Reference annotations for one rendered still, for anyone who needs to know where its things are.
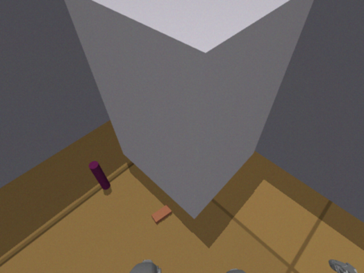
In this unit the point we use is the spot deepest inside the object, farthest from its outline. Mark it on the right robot hand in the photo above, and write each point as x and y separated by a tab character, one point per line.
341	267

